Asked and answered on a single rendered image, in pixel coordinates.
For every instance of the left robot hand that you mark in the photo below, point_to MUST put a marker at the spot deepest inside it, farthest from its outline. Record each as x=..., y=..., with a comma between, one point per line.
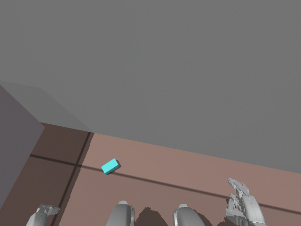
x=39, y=218

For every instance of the right robot hand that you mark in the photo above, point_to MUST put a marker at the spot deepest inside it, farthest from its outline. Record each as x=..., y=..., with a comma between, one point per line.
x=248, y=210

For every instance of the small box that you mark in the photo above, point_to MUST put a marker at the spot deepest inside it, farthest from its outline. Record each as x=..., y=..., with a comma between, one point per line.
x=110, y=166

